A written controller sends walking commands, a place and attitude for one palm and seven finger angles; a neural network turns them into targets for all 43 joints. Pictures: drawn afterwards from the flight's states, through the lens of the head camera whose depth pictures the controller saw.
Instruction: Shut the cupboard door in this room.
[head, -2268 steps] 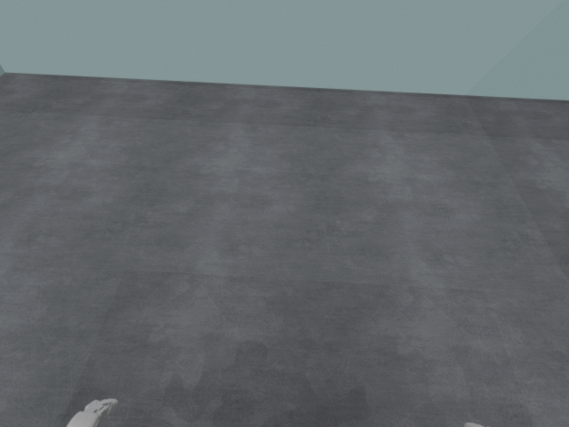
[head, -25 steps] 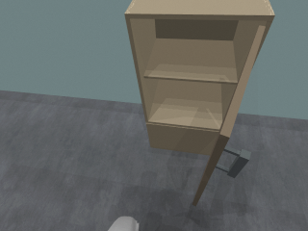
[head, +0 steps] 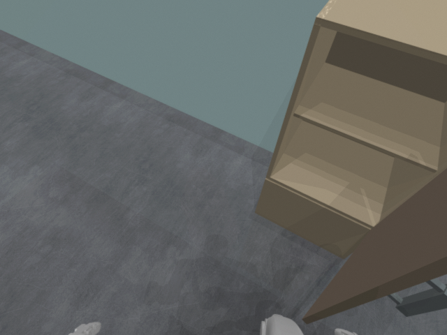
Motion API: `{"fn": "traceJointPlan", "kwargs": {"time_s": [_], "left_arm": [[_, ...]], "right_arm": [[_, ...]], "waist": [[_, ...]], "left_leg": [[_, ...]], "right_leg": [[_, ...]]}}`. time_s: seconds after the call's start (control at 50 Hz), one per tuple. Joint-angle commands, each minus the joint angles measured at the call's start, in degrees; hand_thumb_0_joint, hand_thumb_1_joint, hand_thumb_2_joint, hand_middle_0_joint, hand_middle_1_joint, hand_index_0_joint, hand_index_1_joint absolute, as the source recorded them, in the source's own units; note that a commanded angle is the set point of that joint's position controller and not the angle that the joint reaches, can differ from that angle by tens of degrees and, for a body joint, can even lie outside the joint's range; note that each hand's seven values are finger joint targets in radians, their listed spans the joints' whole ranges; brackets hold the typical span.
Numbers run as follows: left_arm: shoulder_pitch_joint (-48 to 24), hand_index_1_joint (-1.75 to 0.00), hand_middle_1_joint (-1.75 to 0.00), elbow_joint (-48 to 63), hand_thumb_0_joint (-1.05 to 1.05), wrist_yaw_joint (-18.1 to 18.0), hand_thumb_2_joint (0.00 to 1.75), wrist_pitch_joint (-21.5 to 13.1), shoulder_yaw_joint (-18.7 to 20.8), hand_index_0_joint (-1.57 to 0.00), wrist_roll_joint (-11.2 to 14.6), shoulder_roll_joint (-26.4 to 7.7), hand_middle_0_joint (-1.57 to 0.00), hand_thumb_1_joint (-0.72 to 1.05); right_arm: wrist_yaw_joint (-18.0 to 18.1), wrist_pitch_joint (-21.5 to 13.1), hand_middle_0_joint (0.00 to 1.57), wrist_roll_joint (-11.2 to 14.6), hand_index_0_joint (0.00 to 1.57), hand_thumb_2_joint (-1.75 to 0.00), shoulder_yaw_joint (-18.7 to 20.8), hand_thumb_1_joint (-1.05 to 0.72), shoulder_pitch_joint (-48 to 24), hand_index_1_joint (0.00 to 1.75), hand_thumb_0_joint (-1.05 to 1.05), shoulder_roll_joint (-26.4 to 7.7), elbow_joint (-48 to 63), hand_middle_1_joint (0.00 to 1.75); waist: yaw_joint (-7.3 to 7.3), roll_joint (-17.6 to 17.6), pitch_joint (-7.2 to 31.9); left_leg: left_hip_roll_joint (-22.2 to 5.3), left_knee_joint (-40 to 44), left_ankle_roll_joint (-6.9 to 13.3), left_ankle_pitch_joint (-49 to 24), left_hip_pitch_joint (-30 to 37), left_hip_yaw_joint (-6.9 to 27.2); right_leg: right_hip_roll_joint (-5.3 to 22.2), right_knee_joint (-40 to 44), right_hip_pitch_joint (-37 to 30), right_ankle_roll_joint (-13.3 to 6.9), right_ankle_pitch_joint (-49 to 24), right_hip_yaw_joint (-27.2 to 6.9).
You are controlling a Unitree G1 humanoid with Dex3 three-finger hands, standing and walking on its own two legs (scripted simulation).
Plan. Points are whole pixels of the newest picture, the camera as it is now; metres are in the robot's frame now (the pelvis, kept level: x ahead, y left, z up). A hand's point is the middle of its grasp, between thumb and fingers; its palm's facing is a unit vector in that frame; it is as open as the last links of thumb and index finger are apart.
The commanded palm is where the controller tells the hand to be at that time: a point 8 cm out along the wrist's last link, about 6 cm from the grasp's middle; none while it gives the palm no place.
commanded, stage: walk around to get in front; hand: left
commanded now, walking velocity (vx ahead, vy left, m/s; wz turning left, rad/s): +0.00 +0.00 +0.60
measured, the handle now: (413, 291) +0.22 -0.29 +0.00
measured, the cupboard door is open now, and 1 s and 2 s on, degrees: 73 45 45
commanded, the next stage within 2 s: none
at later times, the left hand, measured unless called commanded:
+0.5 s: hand out of the picture +0.02 +0.14 -0.14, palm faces +0.33 -0.90 -0.28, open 7.4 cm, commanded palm none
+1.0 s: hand out of the picture +0.07 +0.26 -0.17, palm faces +0.53 -0.83 -0.18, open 7.4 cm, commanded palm none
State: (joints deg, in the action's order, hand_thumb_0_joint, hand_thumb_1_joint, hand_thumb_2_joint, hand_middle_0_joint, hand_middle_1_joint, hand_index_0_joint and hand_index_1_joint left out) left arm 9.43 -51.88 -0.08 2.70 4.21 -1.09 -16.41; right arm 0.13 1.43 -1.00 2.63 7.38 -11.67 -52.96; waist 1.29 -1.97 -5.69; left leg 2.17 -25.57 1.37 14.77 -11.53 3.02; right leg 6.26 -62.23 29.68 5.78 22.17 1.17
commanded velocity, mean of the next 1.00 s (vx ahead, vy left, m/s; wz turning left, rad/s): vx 0.26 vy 0.00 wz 0.50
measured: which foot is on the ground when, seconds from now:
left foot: down 0.00-0.18, up 0.20-0.78, down 0.80-1.00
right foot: up 0.00-0.16, down 0.18-0.80, up 0.82-1.00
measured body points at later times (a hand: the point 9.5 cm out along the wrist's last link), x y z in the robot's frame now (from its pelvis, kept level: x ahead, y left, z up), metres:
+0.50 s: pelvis +0.03 -0.07 +0.01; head +0.08 -0.09 +0.45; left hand +0.01 +0.19 -0.12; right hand +0.17 -0.30 -0.16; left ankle -0.05 +0.10 -0.64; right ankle +0.04 -0.14 -0.74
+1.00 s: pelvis +0.13 +0.06 +0.00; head +0.16 +0.10 +0.45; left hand +0.05 +0.31 -0.16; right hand +0.27 -0.15 -0.14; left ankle +0.07 +0.12 -0.74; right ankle +0.20 -0.07 -0.65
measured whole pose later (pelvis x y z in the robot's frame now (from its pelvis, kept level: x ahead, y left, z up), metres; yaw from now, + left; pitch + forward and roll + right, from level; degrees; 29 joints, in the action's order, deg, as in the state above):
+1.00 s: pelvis +0.13 +0.06 +0.00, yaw +33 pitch +1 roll +0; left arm 11.3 -57.1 1.8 -0.5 3.8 -2.0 -13.6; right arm 0.6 -3.0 -1.2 3.1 16.3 -10.9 -59.7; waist -0.7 -2.5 -4.5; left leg 1.2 -25.5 3.2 15.5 -10.7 -4.1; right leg 9.1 -65.9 30.6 3.7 18.6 4.7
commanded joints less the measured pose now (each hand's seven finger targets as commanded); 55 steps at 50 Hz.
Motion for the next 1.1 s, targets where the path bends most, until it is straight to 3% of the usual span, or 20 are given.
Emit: {"fn": "traceJointPlan", "kwargs": {"time_s": [0.0,0.06,0.12,0.14,0.16,0.18,0.2,0.28,0.48,0.66,0.7,0.74,0.76,0.78,0.8,0.82,0.86,0.9,0.98,1.08], "left_arm": [[-2.6,-0.3,-0.3,5.8,0.0,-0.6,0.9,-0.9,0.6,-0.2,0.6,-3.8,-0.2,0.9],[-2.6,-0.3,-0.3,6.6,0.0,-0.5,0.9,-1.3,0.2,-0.2,0.8,-3.1,-0.2,0.9],[3.0,-0.3,-0.3,5.8,0.0,-0.6,0.9,-2.5,0.4,-0.2,1.0,-4.1,-0.2,0.9],[6.4,-0.3,-0.3,5.1,0.0,-0.9,0.9,-3.3,0.9,-0.2,0.7,-6.6,-0.2,0.9],[8.2,-0.3,-0.3,4.9,0.0,-1.6,0.9,-4.0,2.0,-0.2,-0.3,-12.6,-0.2,0.9],[8.5,-0.3,-0.3,5.2,0.0,-1.6,0.9,-3.6,1.8,-0.2,0.3,-12.8,-0.2,0.9],[5.7,-0.3,-0.3,5.9,0.0,-1.9,0.9,-3.8,1.5,-0.2,0.3,-9.9,-0.2,0.9],[0.5,-0.3,-0.3,7.2,0.0,-1.4,0.9,-4.2,0.2,-0.2,0.3,-4.7,-0.2,0.9],[11.0,-0.3,-0.3,1.0,0.0,-0.9,0.9,-6.3,1.1,-0.2,-0.5,-4.9,-0.2,0.9],[14.7,-0.3,-0.3,-3.7,0.0,-0.3,0.9,-6.3,1.5,-0.2,-0.9,-6.1,-0.2,0.9],[14.3,-0.3,-0.3,-4.4,0.0,-0.3,0.9,-6.1,1.8,-0.2,-1.0,-6.5,-0.2,0.9],[11.5,-0.3,-0.3,-4.7,0.0,0.1,0.9,-6.2,1.7,-0.2,-0.4,-7.4,-0.2,0.9],[10.3,-0.3,-0.3,-3.9,0.0,0.6,0.9,-6.4,1.5,-0.2,0.0,-5.8,-0.2,0.9],[8.4,-0.3,-0.3,-0.6,0.0,1.7,0.9,-6.2,0.6,-0.2,0.6,-2.2,-0.2,0.9],[2.1,-0.3,-0.3,2.3,0.0,1.3,0.9,-5.7,0.1,-0.2,0.1,-2.7,-0.2,0.9],[-1.3,-0.3,-0.3,2.6,0.0,1.2,0.9,-5.6,0.5,-0.2,0.3,-3.4,-0.2,0.9],[1.9,-0.3,-0.3,-0.6,0.0,1.3,0.9,-5.3,0.8,-0.2,-0.3,-1.8,-0.2,0.9],[4.8,-0.3,-0.3,-2.6,0.0,1.8,0.9,-4.4,0.2,-0.2,-0.7,-0.2,-0.2,0.9],[2.4,-0.3,-0.3,-1.5,0.0,1.8,0.9,-3.9,-0.3,-0.2,-0.6,0.8,-0.2,0.9],[-7.7,-0.3,-0.3,2.2,0.0,1.9,0.9,-4.3,-1.2,-0.2,-0.3,1.6,-0.2,0.9]], "right_arm": [[0.4,-0.7,0.2,-0.2,0.2,-0.9,3.8,-0.9,3.3,0.3,0.0,-13.0,3.2,0.3],[0.4,-0.5,0.2,-0.4,0.2,-0.9,4.1,-0.9,2.6,0.3,0.0,-13.2,3.7,0.3],[0.4,-0.4,0.2,-0.1,0.2,-0.9,4.4,-0.9,1.0,0.3,0.0,-12.7,4.6,0.3],[0.1,-0.5,0.2,0.5,0.2,-0.9,4.1,-0.9,1.4,0.3,0.0,-10.6,4.8,0.3],[-0.3,-0.8,0.2,0.8,0.2,-0.9,3.4,-0.9,3.5,0.3,0.0,-6.2,5.5,0.3],[-0.1,-0.3,0.2,0.4,0.2,-0.9,3.9,-0.9,2.0,0.3,0.0,-8.7,6.3,0.3],[-0.2,0.2,0.2,0.3,0.2,-0.9,4.1,-0.9,3.0,0.3,0.0,-9.0,5.4,0.3],[-2.1,1.4,0.2,-0.7,0.2,-0.9,3.8,-0.9,5.5,0.3,0.0,-7.3,2.2,0.3],[-3.4,0.9,0.2,-0.7,0.2,-0.9,3.1,-0.9,-3.5,0.3,0.0,-5.4,3.5,0.3],[-4.1,-0.8,0.2,-0.4,0.2,-0.9,1.3,-0.9,-8.4,0.3,0.0,-3.1,4.4,0.3],[-3.8,-1.5,0.2,-0.5,0.2,-0.9,1.5,-0.9,-5.8,0.3,0.0,-2.8,3.5,0.3],[-3.1,-2.5,0.2,-0.9,0.2,-0.9,2.3,-0.9,4.8,0.3,0.0,-5.0,0.6,0.3],[-2.3,-3.0,0.2,-1.0,0.2,-0.9,3.7,-0.9,14.6,0.3,0.0,-9.6,-2.2,0.3],[-1.4,-3.5,0.2,-1.0,0.2,-0.9,5.9,-0.9,20.4,0.3,0.0,-17.2,-4.3,0.3],[-0.4,-3.1,0.2,0.2,0.2,-0.9,6.1,-0.9,23.2,0.3,0.0,-19.2,-6.5,0.3],[0.0,-3.0,0.2,0.5,0.2,-0.9,5.2,-0.9,20.2,0.3,0.0,-16.9,-6.3,0.3],[0.5,-4.1,0.2,0.1,0.2,-0.9,3.3,-0.9,12.1,0.3,0.0,-11.0,-4.0,0.3],[0.8,-5.2,0.2,-0.1,0.2,-0.9,2.0,-0.9,10.5,0.3,0.0,-8.2,-4.1,0.3],[0.8,-6.3,0.2,0.3,0.2,-0.9,1.8,-0.9,13.1,0.3,0.0,-7.2,-5.4,0.3],[0.8,-6.3,0.2,0.0,0.2,-0.9,2.0,-0.9,16.4,0.3,0.0,-6.1,-6.7,0.3]], "waist": [[-2.6,11.4,5.8],[-2.16,12.4,6.8],[0.71,10.8,9.4],[2.12,5.0,12.0],[2.36,-14.7,14.9],[2.75,-12.9,13.5],[1.07,-8.1,11.7],[-1.61,-7.3,7.1],[1.81,-5.9,1.2],[3.11,-6.0,1.4],[1.85,-6.4,2.6],[-4.07,-3.4,8.7],[-8.96,5.4,14.8],[-11.02,23.0,15.3],[-12.05,18.1,14.3],[-10.23,11.8,10.3],[-5.14,10.2,4.9],[-2.39,8.6,2.5],[-1.3,8.0,2.6],[-3.33,8.7,-0.1]], "left_leg": [[-14.0,4.4,8.5,-26.4,5.1,13.9],[-13.0,2.1,7.9,-28.1,1.8,16.4],[-10.1,-4.4,5.0,-26.7,-3.2,16.9],[-6.7,-9.8,1.6,-14.6,-10.2,14.6],[1.8,-24.2,-3.4,13.1,-21.1,3.9],[1.7,-35.7,-4.0,22.8,-21.1,2.5],[-0.6,-42.6,-3.7,18.7,-20.5,4.5],[-3.3,-48.0,-5.0,4.7,-22.6,0.8],[-7.4,-36.2,-5.1,0.8,-28.4,-3.1],[-7.0,-15.2,-1.9,4.5,-19.4,-9.4],[-6.1,-12.2,-0.6,6.1,-14.9,-10.6],[-2.1,-5.3,0.9,4.2,2.2,-13.3],[-5.5,-0.4,3.4,5.2,17.6,-5.7],[-22.3,6.3,9.2,3.5,27.6,23.2],[-26.4,11.4,12.5,-0.5,28.3,29.2],[-26.1,11.9,12.5,1.3,22.1,25.6],[-21.1,11.8,9.9,1.4,8.3,16.8],[-16.4,12.7,7.9,-4.3,2.7,9.5],[-14.8,13.8,8.6,-13.8,5.4,6.3],[-14.2,13.5,8.6,-19.1,8.2,4.6]], "right_leg": [[-1.2,7.5,1.5,0.4,1.8,-0.6],[-3.6,17.5,-5.8,-0.5,2.4,0.6],[-4.7,33.6,-18.0,-1.2,-7.8,1.2],[0.7,41.9,-28.6,-2.1,-15.4,-2.7],[18.3,43.3,-37.6,-8.3,-25.8,-19.5],[23.9,41.9,-30.6,-13.9,-35.6,-22.2],[21.5,41.8,-26.3,-15.3,-31.9,-17.3],[11.9,45.5,-23.5,-9.5,-12.9,-4.5],[15.5,52.1,-29.4,-10.6,-4.5,1.6],[18.3,49.4,-30.8,-10.7,-10.0,9.7],[18.7,46.2,-30.6,-10.3,-14.0,11.3],[15.9,30.7,-25.1,-8.1,-24.3,16.9],[11.3,13.5,-15.6,-5.7,-23.3,19.5],[0.8,-4.6,7.6,-1.5,9.4,15.9],[0.2,-10.6,14.7,-2.4,11.8,5.7],[3.2,-12.3,14.4,-3.1,7.6,2.9],[4.9,-10.0,9.4,-2.9,1.2,0.9],[4.0,-5.8,4.9,-2.3,-2.8,1.6],[3.3,-0.7,7.3,-0.8,-7.9,2.3],[2.6,14.6,7.3,-0.6,-11.1,3.7]]}}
